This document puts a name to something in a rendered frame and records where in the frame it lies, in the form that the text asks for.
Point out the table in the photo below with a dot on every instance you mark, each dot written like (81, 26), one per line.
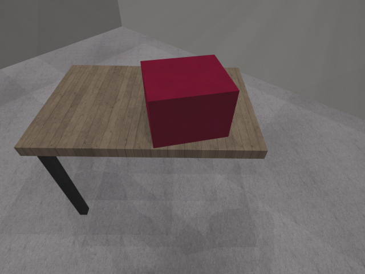
(100, 111)

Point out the carton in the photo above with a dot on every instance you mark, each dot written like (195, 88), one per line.
(188, 99)

